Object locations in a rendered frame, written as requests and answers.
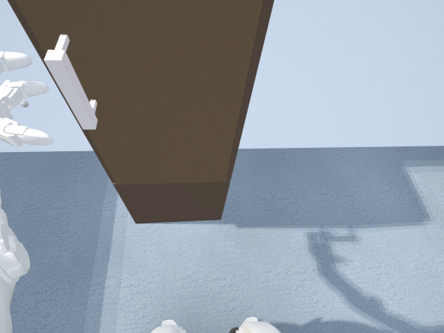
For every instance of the robot right shin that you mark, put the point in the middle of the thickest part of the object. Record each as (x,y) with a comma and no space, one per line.
(251,319)

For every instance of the robot left hand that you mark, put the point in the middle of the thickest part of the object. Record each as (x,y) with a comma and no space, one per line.
(11,95)

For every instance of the robot left shin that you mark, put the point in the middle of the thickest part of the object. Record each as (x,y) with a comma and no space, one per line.
(169,322)

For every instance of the robot shin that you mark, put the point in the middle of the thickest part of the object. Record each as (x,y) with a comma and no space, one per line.
(169,322)
(251,319)

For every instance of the cupboard door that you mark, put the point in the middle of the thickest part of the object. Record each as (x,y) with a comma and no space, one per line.
(168,77)

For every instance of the handle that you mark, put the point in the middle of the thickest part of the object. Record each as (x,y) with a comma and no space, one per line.
(61,69)

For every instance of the robot left upper arm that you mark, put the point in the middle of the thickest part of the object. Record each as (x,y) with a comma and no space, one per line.
(14,263)

